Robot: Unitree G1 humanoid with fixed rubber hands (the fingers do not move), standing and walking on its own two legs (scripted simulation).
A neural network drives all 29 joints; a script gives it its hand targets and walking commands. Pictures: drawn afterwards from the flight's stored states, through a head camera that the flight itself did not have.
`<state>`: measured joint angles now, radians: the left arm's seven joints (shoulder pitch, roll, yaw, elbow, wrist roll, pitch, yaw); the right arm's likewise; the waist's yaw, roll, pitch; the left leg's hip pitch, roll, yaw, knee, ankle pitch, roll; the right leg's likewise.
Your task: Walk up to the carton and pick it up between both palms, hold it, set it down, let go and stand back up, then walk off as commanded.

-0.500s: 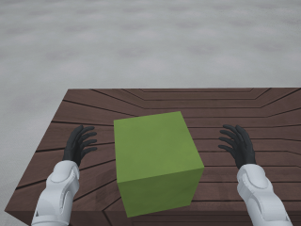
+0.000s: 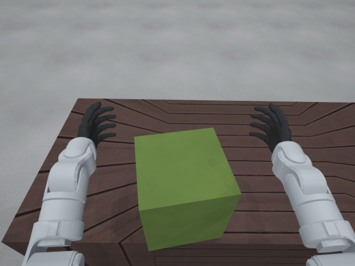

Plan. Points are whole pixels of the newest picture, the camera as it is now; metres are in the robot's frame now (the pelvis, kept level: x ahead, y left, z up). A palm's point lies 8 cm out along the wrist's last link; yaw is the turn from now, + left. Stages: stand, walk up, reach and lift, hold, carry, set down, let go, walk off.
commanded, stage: reach and lift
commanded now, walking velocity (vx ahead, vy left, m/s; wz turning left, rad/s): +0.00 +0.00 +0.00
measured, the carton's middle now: (180, 190) +0.36 +0.03 -0.05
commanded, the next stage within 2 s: none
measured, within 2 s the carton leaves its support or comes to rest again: neither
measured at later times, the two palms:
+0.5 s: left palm (101, 176) +0.34 +0.22 +0.02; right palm (256, 175) +0.36 -0.16 +0.03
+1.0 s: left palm (108, 186) +0.35 +0.21 -0.03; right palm (247, 179) +0.37 -0.15 -0.01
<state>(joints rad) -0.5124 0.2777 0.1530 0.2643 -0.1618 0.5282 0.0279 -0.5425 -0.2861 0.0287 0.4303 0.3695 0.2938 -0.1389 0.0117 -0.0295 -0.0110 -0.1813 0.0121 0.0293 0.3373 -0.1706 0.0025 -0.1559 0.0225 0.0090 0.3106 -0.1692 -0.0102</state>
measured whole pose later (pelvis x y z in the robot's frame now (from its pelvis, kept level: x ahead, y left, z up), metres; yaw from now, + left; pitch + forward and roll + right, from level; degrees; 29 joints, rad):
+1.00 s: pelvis -0.01 +0.01 -0.04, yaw +1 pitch +17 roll -2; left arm -0.56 0.16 0.06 1.14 -0.13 -0.46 0.07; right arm -0.64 -0.13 0.04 1.21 0.24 -0.44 -0.09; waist 0.01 -0.01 -0.21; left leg -0.72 0.02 -0.02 0.75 -0.32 0.00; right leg -0.66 0.03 -0.03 0.68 -0.31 -0.01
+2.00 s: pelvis +0.02 +0.01 -0.01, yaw +3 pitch +11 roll -2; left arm -0.47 0.03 0.23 1.14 0.10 -0.52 0.12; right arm -0.43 0.09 -0.25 1.05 -0.18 -0.46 -0.13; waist -0.01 0.00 -0.12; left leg -0.44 0.01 -0.04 0.49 -0.24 0.01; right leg -0.35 0.02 -0.05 0.38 -0.21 -0.01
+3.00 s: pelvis +0.01 +0.00 +0.00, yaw +3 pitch +5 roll -1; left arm -0.49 0.00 0.28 0.94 0.21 -0.39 0.09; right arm -0.46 0.06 -0.22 1.02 -0.16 -0.48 -0.17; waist 0.01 -0.05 -0.09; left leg -0.27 0.00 -0.03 0.35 -0.17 0.00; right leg -0.20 0.02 -0.04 0.27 -0.16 -0.01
